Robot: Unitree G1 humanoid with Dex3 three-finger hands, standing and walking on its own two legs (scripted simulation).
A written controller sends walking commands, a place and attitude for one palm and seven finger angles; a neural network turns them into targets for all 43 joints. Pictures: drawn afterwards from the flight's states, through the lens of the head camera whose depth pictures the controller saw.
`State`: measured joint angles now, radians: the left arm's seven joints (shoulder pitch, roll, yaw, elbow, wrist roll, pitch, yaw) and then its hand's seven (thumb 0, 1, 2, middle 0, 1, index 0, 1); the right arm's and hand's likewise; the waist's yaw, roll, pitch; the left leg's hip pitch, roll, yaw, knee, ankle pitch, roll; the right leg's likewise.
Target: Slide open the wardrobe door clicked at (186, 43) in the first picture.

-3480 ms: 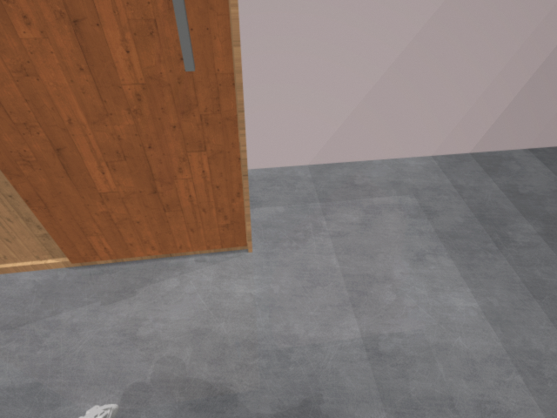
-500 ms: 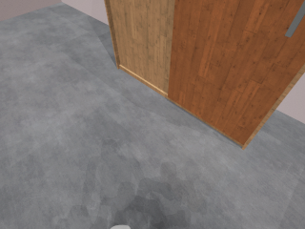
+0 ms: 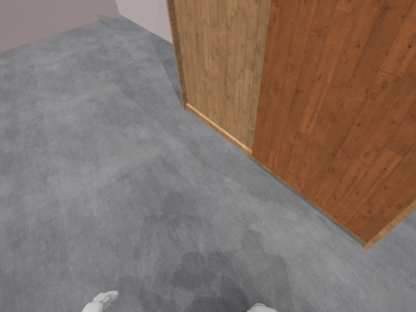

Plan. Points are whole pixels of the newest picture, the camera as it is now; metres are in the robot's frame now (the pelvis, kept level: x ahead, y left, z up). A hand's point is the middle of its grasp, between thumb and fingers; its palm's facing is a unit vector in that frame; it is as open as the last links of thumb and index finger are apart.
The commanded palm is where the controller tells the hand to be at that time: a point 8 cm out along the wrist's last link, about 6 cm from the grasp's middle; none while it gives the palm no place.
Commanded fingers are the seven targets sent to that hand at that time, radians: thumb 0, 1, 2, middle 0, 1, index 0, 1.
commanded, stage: walk to a spot facing it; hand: right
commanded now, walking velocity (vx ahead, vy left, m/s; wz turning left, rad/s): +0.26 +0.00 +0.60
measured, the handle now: out of the picture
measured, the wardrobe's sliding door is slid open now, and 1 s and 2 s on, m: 0.00 0.00 0.00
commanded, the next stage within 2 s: turn to face it in 0.60 s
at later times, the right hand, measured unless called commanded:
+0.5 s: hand (292, 250) +0.29 -0.19 -0.15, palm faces -0.26 +0.95 -0.19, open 7.4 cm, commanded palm none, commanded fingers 0.00 -0.90 -0.90 0.20 0.30 0.20 0.30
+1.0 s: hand (276, 230) +0.35 -0.17 -0.17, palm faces -0.32 +0.94 -0.14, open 7.4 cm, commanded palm none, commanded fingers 0.00 -0.90 -0.90 0.20 0.30 0.20 0.30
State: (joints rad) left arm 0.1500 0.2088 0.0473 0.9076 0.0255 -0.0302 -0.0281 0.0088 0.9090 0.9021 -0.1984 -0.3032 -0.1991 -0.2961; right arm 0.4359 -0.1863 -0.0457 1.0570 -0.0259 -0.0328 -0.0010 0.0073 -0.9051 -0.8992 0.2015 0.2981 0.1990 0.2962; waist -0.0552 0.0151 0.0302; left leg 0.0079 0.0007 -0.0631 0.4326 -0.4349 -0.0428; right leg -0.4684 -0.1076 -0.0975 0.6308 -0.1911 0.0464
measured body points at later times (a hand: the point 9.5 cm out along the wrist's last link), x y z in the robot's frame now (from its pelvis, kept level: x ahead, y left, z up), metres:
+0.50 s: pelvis +0.13 -0.04 +0.01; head +0.15 -0.04 +0.46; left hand +0.04 +0.17 -0.14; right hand +0.30 -0.24 -0.13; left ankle +0.16 +0.11 -0.67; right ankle +0.11 -0.11 -0.72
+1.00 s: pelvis +0.19 -0.04 +0.00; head +0.20 -0.07 +0.45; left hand +0.15 +0.20 -0.13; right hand +0.36 -0.22 -0.16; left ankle +0.16 +0.10 -0.71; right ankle +0.25 -0.12 -0.72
